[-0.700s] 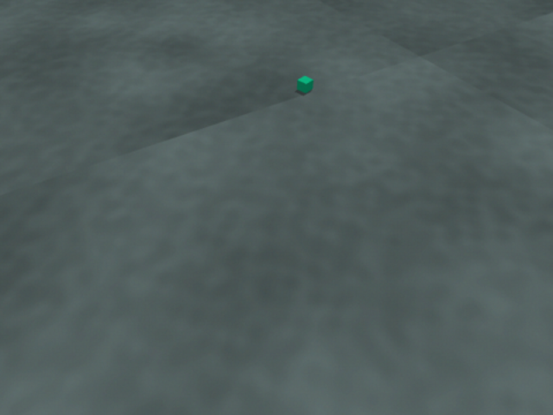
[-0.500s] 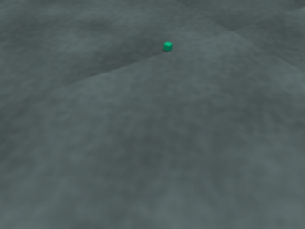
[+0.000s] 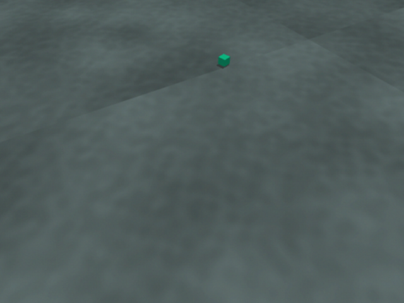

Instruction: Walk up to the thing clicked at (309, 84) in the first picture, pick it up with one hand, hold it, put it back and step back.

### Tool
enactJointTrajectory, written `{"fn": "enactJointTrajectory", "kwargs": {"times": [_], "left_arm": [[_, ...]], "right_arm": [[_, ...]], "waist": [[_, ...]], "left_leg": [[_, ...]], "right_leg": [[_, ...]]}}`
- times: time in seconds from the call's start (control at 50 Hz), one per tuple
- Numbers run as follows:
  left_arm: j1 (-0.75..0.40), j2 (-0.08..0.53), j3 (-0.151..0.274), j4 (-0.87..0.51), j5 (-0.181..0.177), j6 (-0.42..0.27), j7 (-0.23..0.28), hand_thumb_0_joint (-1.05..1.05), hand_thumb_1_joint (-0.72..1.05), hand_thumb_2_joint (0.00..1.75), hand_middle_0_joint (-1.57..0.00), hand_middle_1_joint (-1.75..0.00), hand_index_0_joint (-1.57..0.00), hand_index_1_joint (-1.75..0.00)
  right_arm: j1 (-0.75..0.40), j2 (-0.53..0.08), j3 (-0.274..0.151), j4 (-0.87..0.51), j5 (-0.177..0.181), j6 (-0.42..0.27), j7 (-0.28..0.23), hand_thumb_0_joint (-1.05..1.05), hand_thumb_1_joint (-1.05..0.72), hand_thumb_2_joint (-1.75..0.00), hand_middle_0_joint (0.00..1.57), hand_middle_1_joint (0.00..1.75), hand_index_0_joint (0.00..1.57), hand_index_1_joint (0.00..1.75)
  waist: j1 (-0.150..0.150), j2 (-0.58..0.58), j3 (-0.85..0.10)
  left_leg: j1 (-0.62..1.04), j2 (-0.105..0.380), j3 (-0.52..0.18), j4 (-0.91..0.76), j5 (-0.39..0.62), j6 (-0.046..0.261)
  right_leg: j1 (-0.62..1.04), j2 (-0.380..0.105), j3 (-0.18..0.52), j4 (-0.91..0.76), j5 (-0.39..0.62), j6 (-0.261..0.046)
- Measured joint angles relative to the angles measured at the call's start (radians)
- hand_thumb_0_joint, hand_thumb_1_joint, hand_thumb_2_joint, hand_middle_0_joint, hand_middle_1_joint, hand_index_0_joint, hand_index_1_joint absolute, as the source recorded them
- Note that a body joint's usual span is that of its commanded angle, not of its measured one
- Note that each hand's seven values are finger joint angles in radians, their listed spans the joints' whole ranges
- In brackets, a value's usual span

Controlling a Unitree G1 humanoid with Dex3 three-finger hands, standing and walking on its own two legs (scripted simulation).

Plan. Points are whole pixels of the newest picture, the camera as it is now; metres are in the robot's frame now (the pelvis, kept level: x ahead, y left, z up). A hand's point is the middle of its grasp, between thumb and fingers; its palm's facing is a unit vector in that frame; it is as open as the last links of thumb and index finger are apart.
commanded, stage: stand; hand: left
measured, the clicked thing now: (224, 60) +2.18 -0.23 -0.75
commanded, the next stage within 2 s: walk up in 0.42 s
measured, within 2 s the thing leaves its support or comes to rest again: neither
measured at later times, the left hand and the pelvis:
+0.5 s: hand out of the picture +0.08 +0.25 -0.15, palm faces -0.06 -0.94 -0.33, open 7.4 cm; pelvis +0.01 -0.01 +0.00, yaw -2 degrees
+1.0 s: hand (144, 265) +0.23 +0.15 -0.14, palm faces -0.11 -0.93 -0.36, open 7.4 cm; pelvis +0.18 -0.13 -0.01, yaw -10 degrees
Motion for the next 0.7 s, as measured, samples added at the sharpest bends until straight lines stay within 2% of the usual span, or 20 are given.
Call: {"fn": "enactJointTrajectory", "kwargs": {"times": [0.42,0.44,0.48,0.52,0.56,0.6,0.7], "left_arm": [[0.000,0.000,-0.003,-0.002,-0.001,-0.002,0.002,0.01,0.90,0.90,-0.20,-0.30,-0.20,-0.30],[0.008,0.001,0.009,-0.014,0.005,0.000,-0.010,0.01,0.90,0.90,-0.20,-0.30,-0.20,-0.30],[0.042,0.014,0.035,-0.040,0.017,0.002,-0.040,0.01,0.90,0.90,-0.20,-0.30,-0.20,-0.30],[0.066,0.030,0.054,-0.050,0.027,0.012,-0.061,0.01,0.90,0.90,-0.20,-0.30,-0.20,-0.30],[0.071,0.051,0.064,-0.056,0.031,0.017,-0.076,0.01,0.90,0.90,-0.20,-0.30,-0.20,-0.30],[0.066,0.077,0.074,-0.071,0.028,0.011,-0.092,0.01,0.90,0.90,-0.20,-0.30,-0.20,-0.30],[0.082,0.125,0.099,-0.116,0.020,-0.002,-0.120,0.01,0.90,0.90,-0.20,-0.30,-0.20,-0.30]], "right_arm": [[0.001,-0.002,-0.003,0.002,0.000,0.002,0.000,0.01,-0.90,-0.90,0.20,0.30,0.20,0.30],[0.007,-0.002,-0.014,-0.008,-0.007,0.000,0.008,0.01,-0.90,-0.90,0.20,0.30,0.20,0.30],[0.032,-0.005,-0.039,-0.038,-0.023,-0.018,0.028,0.01,-0.90,-0.90,0.20,0.30,0.20,0.30],[0.055,-0.016,-0.062,-0.072,-0.031,-0.040,0.039,0.01,-0.90,-0.90,0.20,0.30,0.20,0.30],[0.076,-0.032,-0.079,-0.096,-0.034,-0.059,0.040,0.01,-0.90,-0.90,0.20,0.30,0.20,0.30],[0.101,-0.048,-0.089,-0.105,-0.038,-0.065,0.040,0.01,-0.90,-0.90,0.20,0.30,0.20,0.30],[0.138,-0.102,-0.111,-0.092,-0.049,-0.047,0.053,0.01,-0.90,-0.90,0.20,0.30,0.20,0.30]], "waist": [[-0.002,-0.001,-0.004],[0.000,-0.003,-0.011],[0.008,-0.013,-0.036],[0.006,-0.015,-0.058],[-0.008,-0.006,-0.058],[-0.018,-0.007,-0.050],[-0.014,0.004,-0.052]], "left_leg": [[0.009,0.005,0.000,-0.008,-0.002,-0.004],[-0.002,0.006,0.005,0.015,-0.039,0.005],[-0.024,0.003,0.029,0.071,-0.145,0.028],[-0.026,0.010,0.055,0.078,-0.154,0.041],[-0.009,0.025,0.065,0.055,-0.110,0.045],[0.021,0.038,0.070,0.029,-0.088,0.039],[0.100,0.089,0.104,0.039,-0.149,0.000]], "right_leg": [[0.010,0.005,0.000,-0.012,0.001,-0.004],[-0.004,0.006,0.004,0.012,-0.032,-0.009],[-0.056,0.003,0.023,0.119,-0.169,-0.024],[-0.141,-0.001,0.022,0.289,-0.227,-0.027],[-0.216,-0.007,0.023,0.413,-0.235,-0.028],[-0.271,-0.032,0.032,0.461,-0.237,-0.022],[-0.302,-0.096,0.014,0.355,-0.165,-0.005]]}}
